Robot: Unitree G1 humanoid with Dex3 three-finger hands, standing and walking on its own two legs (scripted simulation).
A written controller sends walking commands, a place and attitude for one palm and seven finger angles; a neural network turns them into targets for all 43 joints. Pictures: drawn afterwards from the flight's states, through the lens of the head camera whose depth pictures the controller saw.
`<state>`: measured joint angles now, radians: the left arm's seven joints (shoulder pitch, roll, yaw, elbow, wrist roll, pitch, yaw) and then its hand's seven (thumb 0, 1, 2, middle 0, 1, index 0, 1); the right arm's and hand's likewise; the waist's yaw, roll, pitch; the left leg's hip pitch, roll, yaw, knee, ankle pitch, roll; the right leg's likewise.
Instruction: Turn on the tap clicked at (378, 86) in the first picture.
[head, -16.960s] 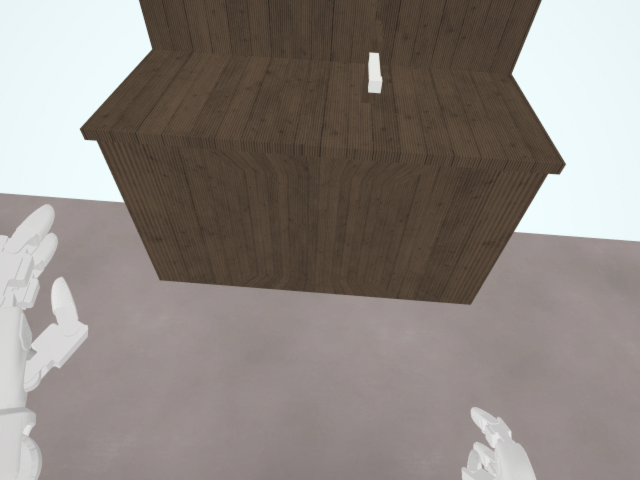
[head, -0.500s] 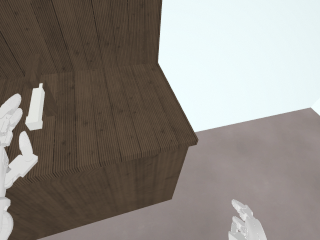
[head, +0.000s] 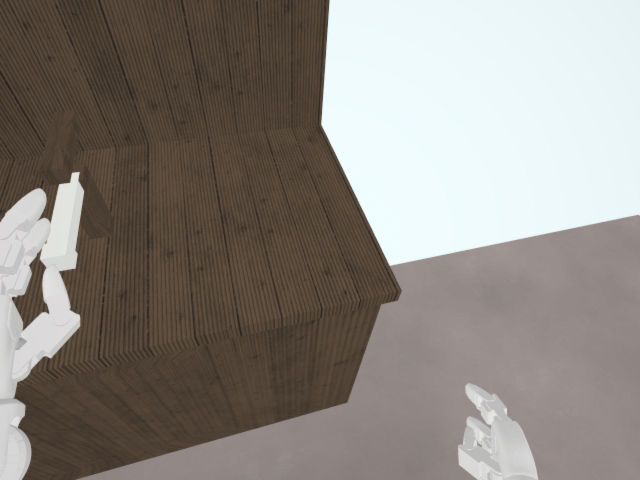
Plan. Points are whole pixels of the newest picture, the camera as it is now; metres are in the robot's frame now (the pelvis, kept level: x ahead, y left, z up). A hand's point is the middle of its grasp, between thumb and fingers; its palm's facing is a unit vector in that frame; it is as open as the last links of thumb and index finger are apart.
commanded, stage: come to a stop and stand still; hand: left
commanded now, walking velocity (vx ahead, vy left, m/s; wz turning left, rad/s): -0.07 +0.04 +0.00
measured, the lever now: (59, 256) +0.34 +0.36 +0.07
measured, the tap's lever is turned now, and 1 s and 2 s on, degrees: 0 0 0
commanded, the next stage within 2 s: look again from close up in 1.08 s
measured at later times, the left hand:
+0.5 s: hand (95, 356) +0.19 +0.22 +0.14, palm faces +0.27 -0.88 -0.39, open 7.4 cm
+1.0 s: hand (78, 314) +0.22 +0.25 +0.15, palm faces +0.37 -0.85 -0.37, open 7.4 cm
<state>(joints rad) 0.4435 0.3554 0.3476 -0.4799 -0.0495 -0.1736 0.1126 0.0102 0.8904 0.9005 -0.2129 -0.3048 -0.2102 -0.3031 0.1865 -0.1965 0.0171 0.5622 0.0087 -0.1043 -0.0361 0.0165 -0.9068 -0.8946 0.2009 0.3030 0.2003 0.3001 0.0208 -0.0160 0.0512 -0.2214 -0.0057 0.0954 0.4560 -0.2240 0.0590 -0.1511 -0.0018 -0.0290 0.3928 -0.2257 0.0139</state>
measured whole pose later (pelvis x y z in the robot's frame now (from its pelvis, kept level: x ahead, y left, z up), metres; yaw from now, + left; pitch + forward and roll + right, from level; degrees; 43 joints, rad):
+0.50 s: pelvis -0.02 +0.00 +0.00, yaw -1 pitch -1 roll -1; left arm 0.49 0.37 0.30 -0.46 -0.04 -0.22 0.07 0.01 0.89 0.90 -0.22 -0.31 -0.21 -0.30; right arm 0.23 -0.19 0.02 0.56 0.01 -0.13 -0.02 0.02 -0.91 -0.89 0.20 0.30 0.20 0.30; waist 0.00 -0.01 0.05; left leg -0.27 0.00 0.11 0.48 -0.20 0.06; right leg -0.22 0.00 -0.02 0.45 -0.22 0.01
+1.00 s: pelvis +0.00 +0.00 +0.00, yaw -1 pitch +0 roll -1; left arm 0.42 0.37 0.36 -0.44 -0.05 -0.19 0.10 0.01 0.89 0.90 -0.21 -0.31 -0.21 -0.30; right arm 0.20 -0.19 0.03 0.56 0.00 -0.13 -0.03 0.02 -0.91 -0.89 0.20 0.30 0.20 0.30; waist 0.02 -0.03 0.04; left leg -0.24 0.00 0.10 0.45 -0.21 0.06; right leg -0.17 0.01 -0.02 0.39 -0.21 0.01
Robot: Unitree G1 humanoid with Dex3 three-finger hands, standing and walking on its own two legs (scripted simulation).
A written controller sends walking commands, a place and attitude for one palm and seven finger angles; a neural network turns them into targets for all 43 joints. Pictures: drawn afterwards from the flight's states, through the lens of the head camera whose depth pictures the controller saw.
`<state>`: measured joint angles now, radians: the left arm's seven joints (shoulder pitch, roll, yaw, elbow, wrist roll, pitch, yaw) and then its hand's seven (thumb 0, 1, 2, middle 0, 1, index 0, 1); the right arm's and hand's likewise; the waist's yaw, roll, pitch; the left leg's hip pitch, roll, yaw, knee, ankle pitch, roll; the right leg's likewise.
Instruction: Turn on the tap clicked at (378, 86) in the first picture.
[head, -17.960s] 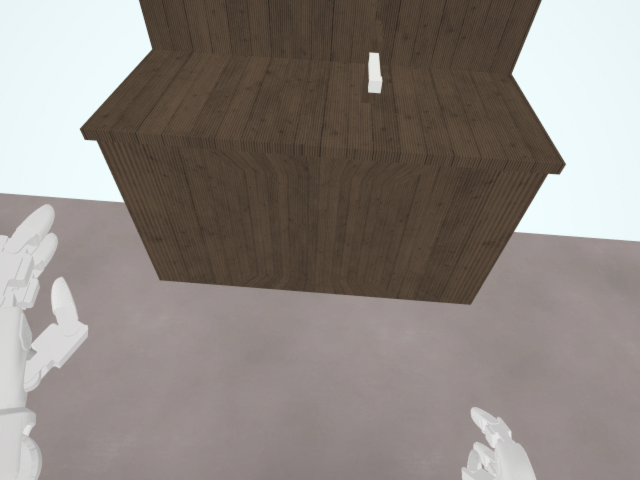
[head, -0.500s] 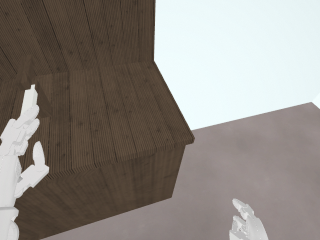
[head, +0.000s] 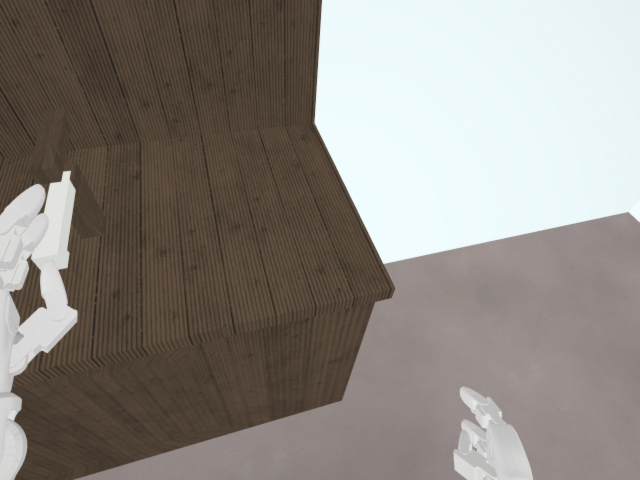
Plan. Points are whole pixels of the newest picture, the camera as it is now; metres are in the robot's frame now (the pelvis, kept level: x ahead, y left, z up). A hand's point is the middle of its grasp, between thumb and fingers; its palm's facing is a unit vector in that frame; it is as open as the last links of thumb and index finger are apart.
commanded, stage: come to a stop and stand still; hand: left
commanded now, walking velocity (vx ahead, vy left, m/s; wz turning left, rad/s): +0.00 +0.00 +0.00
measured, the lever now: (51, 255) +0.34 +0.37 +0.07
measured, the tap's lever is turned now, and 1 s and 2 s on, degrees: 0 0 0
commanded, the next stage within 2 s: look again from close up in 0.08 s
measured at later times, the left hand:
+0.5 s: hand (77, 308) +0.23 +0.25 +0.16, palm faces +0.38 -0.85 -0.36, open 7.4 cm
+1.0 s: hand (62, 360) +0.18 +0.24 +0.15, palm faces +0.59 -0.76 -0.28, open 7.4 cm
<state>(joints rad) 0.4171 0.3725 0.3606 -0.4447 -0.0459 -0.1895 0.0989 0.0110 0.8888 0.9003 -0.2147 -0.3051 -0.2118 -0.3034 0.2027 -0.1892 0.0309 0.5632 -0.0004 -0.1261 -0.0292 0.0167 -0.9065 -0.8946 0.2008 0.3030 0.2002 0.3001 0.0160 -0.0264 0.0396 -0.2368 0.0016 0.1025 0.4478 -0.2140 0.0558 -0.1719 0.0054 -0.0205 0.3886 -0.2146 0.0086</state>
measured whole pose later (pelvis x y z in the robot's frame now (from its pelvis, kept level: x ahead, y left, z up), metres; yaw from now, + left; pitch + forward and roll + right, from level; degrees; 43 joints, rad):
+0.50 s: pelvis +0.01 +0.00 +0.00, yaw +0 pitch +0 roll -1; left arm 0.43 0.36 0.34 -0.47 -0.05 -0.16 0.11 0.01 0.89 0.90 -0.21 -0.30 -0.21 -0.30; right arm 0.20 -0.20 0.02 0.57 0.01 -0.09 -0.04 0.02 -0.91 -0.89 0.20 0.30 0.20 0.30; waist 0.02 -0.01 0.04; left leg -0.22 0.00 0.10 0.44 -0.23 0.06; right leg -0.15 0.00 -0.02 0.38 -0.22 0.01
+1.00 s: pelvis -0.02 -0.06 -0.02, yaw +6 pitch -2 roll -1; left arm 0.22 0.38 0.36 -0.25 -0.09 -0.13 0.14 0.01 0.89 0.90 -0.22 -0.31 -0.21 -0.30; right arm 0.14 -0.23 0.03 0.69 0.00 -0.12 -0.03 0.02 -0.91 -0.89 0.20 0.30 0.20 0.30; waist 0.07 0.02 0.01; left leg -0.37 0.02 -0.03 0.66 -0.26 -0.01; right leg -0.28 0.04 -0.13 0.64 -0.34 -0.07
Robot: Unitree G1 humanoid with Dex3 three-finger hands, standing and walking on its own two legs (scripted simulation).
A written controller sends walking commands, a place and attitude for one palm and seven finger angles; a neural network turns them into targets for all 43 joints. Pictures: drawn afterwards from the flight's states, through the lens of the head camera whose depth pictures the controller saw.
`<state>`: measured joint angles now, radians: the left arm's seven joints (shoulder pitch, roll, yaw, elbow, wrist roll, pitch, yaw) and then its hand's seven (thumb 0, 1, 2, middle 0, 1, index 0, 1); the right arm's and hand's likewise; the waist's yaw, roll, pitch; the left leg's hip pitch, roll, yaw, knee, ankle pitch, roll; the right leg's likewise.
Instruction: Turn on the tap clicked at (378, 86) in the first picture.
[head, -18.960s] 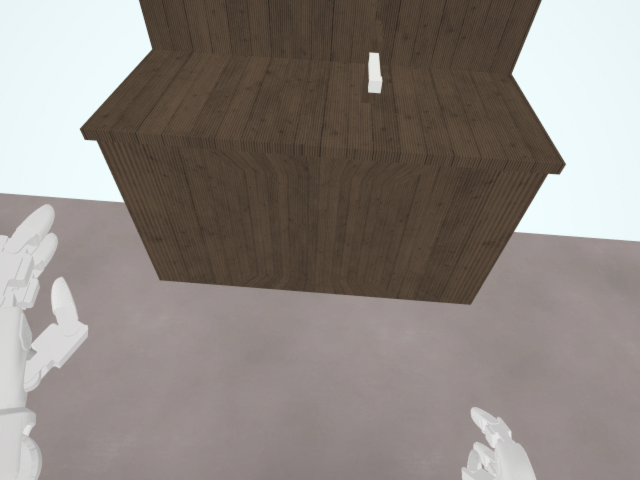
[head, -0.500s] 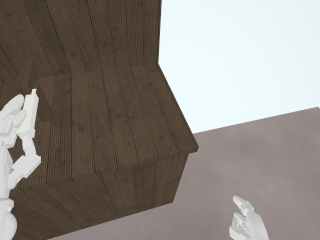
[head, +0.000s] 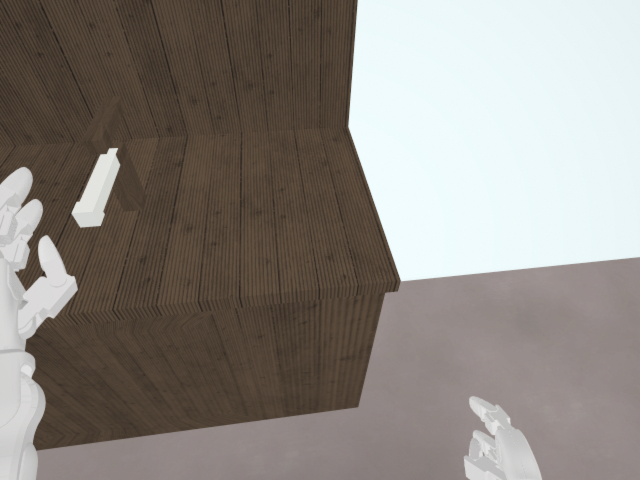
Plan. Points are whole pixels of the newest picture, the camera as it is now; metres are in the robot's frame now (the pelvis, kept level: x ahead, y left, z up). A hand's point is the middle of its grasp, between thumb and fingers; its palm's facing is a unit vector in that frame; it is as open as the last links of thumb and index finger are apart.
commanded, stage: turn the palm inward beside the body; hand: left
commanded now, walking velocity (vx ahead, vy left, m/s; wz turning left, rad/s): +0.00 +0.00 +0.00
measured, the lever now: (88, 213) +0.41 +0.39 +0.09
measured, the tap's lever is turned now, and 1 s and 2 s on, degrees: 0 0 0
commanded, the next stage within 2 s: reach beside the lever's end, fingers flat in 1.74 s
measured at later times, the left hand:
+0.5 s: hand (117, 289) +0.26 +0.26 +0.14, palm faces +0.39 -0.88 -0.26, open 7.4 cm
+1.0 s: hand (108, 327) +0.21 +0.24 +0.14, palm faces +0.39 -0.90 -0.16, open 7.4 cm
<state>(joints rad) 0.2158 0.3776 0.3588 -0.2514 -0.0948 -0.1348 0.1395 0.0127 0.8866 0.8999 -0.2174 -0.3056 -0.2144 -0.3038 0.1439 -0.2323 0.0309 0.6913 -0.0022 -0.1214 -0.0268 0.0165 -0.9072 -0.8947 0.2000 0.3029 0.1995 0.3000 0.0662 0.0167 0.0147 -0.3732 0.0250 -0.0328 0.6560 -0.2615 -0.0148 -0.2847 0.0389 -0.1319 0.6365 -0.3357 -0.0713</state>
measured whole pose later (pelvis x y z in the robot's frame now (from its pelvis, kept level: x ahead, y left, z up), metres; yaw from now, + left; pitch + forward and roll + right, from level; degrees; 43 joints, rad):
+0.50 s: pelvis +0.05 +0.00 +0.00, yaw -3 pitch +3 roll +0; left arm 0.48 0.30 0.36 -0.39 -0.21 -0.01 0.06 0.01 0.89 0.90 -0.21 -0.30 -0.21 -0.30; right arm 0.23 -0.28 -0.01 0.65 0.03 -0.18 -0.08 0.02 -0.91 -0.89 0.20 0.30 0.20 0.30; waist 0.06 0.03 -0.06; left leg -0.37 0.00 -0.02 0.68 -0.35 -0.01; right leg -0.30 0.04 -0.08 0.66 -0.41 -0.06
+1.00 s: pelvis +0.02 +0.02 +0.00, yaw -2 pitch +0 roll -1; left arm 0.52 0.25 0.20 -0.48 -0.18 0.01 0.17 0.01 0.90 0.90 -0.21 -0.30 -0.20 -0.30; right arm 0.19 -0.22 0.06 0.63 0.02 -0.21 -0.07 0.02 -0.91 -0.89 0.20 0.30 0.20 0.30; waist 0.07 0.03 -0.06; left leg -0.39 -0.02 -0.03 0.69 -0.30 0.01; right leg -0.31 0.02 -0.09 0.67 -0.36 -0.05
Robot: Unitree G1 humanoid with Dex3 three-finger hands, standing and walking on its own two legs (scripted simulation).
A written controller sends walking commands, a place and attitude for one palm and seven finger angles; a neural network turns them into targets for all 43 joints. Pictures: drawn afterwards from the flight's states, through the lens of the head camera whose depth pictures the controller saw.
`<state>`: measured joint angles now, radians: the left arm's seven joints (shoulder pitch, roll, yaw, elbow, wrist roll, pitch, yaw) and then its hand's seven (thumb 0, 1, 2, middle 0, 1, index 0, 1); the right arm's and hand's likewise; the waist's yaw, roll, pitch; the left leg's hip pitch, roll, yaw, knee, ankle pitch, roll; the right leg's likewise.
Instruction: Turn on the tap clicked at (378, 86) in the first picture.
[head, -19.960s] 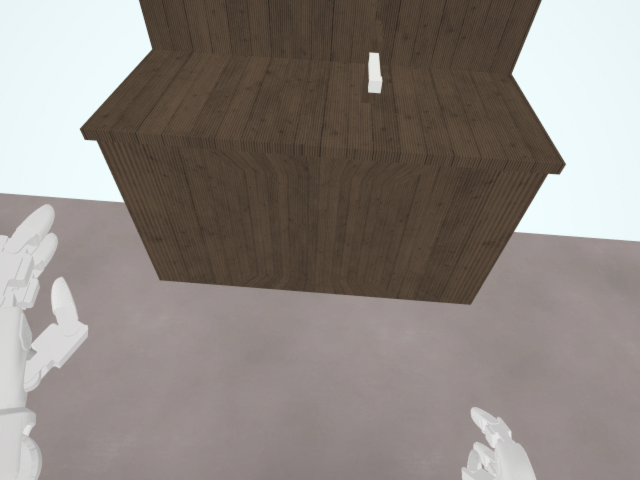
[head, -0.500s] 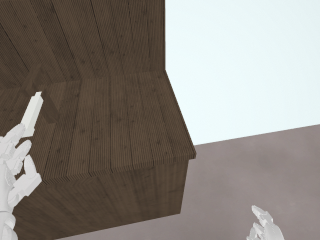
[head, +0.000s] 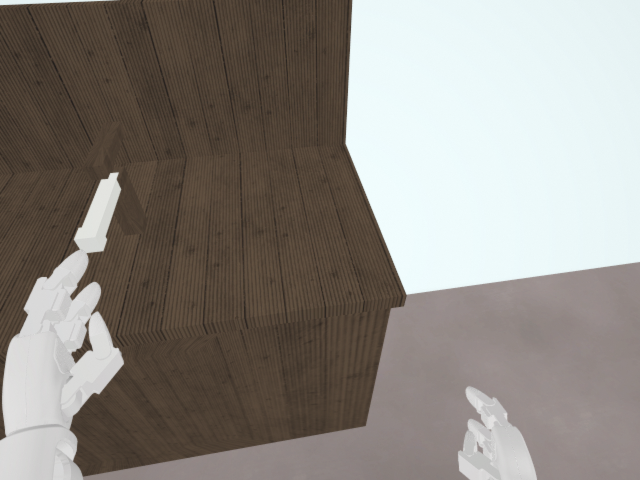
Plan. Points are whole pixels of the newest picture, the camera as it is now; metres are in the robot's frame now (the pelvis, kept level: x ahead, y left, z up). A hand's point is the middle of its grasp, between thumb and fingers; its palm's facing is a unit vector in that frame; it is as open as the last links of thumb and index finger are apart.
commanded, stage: turn the palm inward beside the body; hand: left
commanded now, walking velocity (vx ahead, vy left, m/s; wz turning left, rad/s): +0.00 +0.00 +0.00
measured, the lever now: (91, 239) +0.38 +0.38 +0.09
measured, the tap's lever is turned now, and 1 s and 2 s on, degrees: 0 0 0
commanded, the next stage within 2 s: reach beside the lever's end, fingers flat in 0.74 s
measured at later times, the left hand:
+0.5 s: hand (136, 359) +0.19 +0.21 +0.14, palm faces +0.45 -0.88 -0.14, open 7.4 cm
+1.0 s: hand (147, 342) +0.21 +0.21 +0.13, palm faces +0.48 -0.87 -0.15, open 7.4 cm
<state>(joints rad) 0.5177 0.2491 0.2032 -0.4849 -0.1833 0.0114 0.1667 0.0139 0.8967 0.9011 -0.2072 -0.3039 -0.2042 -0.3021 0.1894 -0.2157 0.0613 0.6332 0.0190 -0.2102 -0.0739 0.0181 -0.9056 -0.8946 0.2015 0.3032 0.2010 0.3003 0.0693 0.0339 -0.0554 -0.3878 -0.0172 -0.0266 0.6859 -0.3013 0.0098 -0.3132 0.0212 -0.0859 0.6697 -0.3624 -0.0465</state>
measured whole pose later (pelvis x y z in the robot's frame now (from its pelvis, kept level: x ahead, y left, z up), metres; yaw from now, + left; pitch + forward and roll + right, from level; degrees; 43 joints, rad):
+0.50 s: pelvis +0.01 -0.02 +0.00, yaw +1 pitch +1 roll +0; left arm 0.56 0.23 0.20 -0.51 -0.25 0.07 0.18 0.01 0.90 0.90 -0.21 -0.30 -0.20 -0.30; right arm 0.21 -0.24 0.05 0.64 0.03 -0.24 -0.08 0.02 -0.91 -0.89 0.20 0.30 0.20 0.30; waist 0.06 0.06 -0.07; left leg -0.39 0.00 -0.05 0.70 -0.32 -0.01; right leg -0.31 0.04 -0.11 0.68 -0.39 -0.07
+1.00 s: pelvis +0.03 -0.03 +0.00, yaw +1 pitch +1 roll +1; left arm 0.52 0.24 0.25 -0.42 -0.26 0.06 0.15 0.01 0.90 0.90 -0.21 -0.30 -0.21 -0.30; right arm 0.21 -0.25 0.03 0.65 0.03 -0.22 -0.09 0.02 -0.91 -0.89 0.20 0.30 0.20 0.30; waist 0.07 0.05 -0.08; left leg -0.36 0.00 -0.05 0.66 -0.33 -0.03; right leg -0.29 0.05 -0.11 0.66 -0.40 -0.09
